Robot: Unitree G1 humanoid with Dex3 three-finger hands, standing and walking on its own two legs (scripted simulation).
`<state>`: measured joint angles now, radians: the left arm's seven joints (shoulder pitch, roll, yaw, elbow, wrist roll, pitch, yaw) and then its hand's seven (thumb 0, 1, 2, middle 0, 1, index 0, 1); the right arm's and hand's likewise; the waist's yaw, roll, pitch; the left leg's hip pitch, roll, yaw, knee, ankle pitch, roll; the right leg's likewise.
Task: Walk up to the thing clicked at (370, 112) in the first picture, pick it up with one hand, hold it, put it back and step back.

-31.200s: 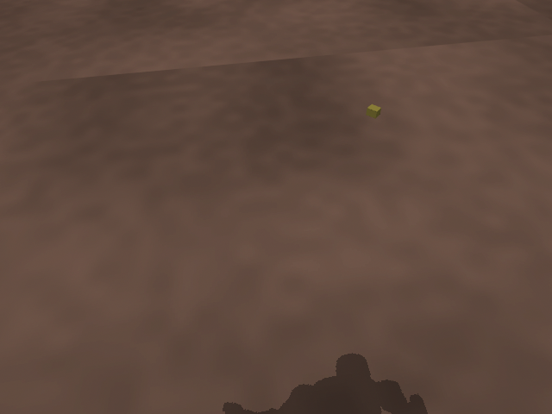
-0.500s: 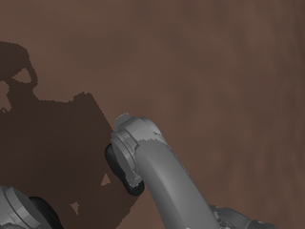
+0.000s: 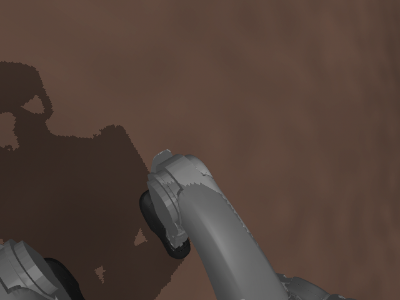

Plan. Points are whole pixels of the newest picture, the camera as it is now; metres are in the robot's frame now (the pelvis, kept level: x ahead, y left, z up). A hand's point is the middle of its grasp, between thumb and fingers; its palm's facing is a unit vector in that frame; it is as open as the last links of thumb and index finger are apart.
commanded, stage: approach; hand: left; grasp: from above
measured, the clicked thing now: out of the picture +0.48 +0.31 -0.32
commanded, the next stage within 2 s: go down in 1.82 s
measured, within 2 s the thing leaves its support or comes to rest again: neither
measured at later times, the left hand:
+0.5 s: hand out of the picture +0.48 +0.30 -0.24, palm faces -0.01 -0.47 -0.88, open 14.1 cm
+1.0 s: hand out of the picture +0.48 +0.30 -0.24, palm faces +0.01 -0.48 -0.88, open 14.0 cm
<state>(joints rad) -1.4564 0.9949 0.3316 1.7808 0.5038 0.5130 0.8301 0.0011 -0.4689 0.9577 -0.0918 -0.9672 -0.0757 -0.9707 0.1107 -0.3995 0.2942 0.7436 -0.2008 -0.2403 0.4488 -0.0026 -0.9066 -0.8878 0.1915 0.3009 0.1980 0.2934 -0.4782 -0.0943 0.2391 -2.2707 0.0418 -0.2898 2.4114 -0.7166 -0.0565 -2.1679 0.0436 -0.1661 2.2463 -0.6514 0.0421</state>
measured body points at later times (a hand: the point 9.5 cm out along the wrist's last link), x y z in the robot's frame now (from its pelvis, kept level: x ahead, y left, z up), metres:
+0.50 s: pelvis +0.00 +0.00 +0.00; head +0.32 +0.08 +0.30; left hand +0.48 +0.32 -0.19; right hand -0.02 -0.26 -0.05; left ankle +0.06 +0.14 -0.31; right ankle +0.12 -0.12 -0.31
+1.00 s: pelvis +0.00 +0.00 +0.00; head +0.32 +0.08 +0.30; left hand +0.48 +0.32 -0.19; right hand -0.02 -0.26 -0.05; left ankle +0.06 +0.14 -0.31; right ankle +0.12 -0.12 -0.31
